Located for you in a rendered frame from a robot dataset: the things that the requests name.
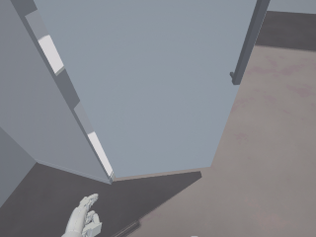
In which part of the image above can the fridge door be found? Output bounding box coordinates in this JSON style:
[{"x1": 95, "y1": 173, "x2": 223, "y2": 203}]
[{"x1": 34, "y1": 0, "x2": 271, "y2": 178}]

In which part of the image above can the handle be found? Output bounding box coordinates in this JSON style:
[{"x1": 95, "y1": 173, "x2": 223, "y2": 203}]
[{"x1": 229, "y1": 0, "x2": 271, "y2": 86}]

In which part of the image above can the robot left hand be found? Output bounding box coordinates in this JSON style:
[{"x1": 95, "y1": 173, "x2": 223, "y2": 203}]
[{"x1": 65, "y1": 194, "x2": 102, "y2": 237}]

